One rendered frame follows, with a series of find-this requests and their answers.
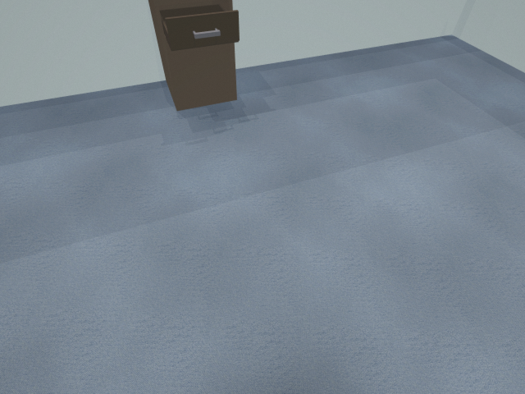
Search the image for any cabinet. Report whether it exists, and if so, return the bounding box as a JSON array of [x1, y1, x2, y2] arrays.
[[148, 0, 237, 111]]

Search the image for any drawer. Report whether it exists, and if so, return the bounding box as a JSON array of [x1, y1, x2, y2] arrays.
[[159, 4, 240, 51]]

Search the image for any handle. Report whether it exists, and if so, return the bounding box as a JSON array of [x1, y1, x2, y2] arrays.
[[193, 28, 221, 39]]

